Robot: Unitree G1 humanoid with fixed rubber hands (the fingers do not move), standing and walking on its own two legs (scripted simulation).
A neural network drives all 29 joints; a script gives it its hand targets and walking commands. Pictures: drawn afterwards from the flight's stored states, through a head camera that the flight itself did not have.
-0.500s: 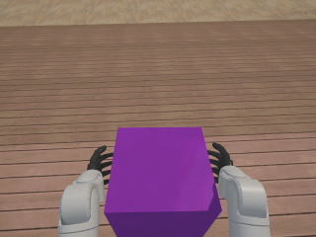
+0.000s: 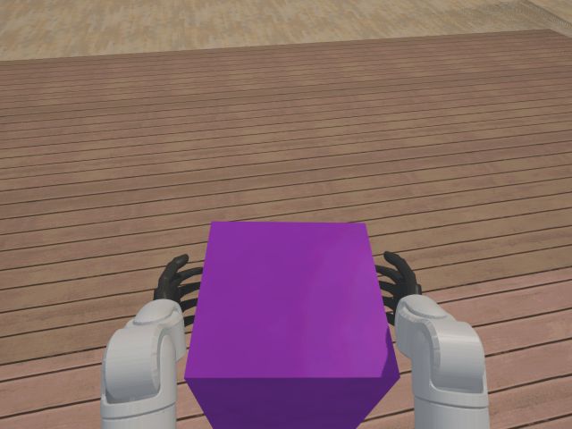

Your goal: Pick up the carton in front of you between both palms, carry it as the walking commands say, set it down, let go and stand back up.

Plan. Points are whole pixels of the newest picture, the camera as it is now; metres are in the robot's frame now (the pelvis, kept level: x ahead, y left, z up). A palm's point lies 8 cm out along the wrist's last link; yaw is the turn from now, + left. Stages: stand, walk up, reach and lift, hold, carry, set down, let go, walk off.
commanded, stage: carry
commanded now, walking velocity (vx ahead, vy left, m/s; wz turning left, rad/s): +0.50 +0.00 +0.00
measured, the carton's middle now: (286, 331) +0.27 +0.00 -0.01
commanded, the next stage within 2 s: none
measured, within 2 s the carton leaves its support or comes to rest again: neither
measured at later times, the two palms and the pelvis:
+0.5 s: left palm (209, 150) +0.59 +0.12 +0.06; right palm (362, 139) +0.62 -0.17 +0.06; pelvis +0.34 -0.05 +0.00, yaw +5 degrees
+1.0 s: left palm (204, 49) +1.01 +0.17 +0.07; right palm (318, 48) +1.00 -0.13 +0.07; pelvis +0.63 +0.02 -0.01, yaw +2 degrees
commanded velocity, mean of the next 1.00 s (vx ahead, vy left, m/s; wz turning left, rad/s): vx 0.36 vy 0.00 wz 0.00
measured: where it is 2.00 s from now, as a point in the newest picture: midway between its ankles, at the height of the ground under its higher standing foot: (265, 285)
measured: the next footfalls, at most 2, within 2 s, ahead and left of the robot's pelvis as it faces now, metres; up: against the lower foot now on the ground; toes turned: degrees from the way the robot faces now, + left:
right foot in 0.30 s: +0.41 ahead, -0.12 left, +0.00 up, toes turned -8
left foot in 0.78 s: +0.71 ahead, +0.08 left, -0.01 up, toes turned +10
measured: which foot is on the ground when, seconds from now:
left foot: down 0.00-0.30, up 0.32-0.76, down 0.78-1.00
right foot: up 0.00-0.28, down 0.30-0.78, up 0.80-1.00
